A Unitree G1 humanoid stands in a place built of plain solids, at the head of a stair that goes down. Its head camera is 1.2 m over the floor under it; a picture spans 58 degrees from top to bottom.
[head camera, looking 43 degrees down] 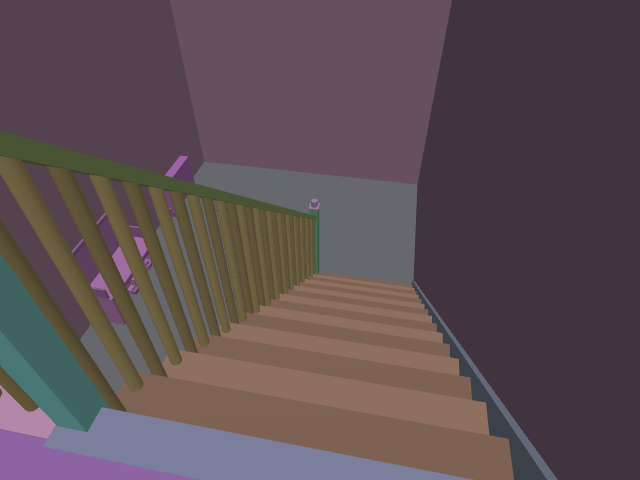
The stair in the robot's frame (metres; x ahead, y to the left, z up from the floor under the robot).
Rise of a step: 0.20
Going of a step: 0.22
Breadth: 1.30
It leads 11 degrees to the right of straight ahead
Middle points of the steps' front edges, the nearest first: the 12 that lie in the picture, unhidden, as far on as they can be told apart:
0.47 0.03 0.00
0.70 0.04 -0.20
0.92 0.00 -0.40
1.13 -0.04 -0.59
1.35 -0.08 -0.79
1.57 -0.12 -0.99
1.78 -0.16 -1.18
2.00 -0.21 -1.38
2.22 -0.25 -1.58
2.43 -0.29 -1.77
2.65 -0.33 -1.97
2.87 -0.37 -2.17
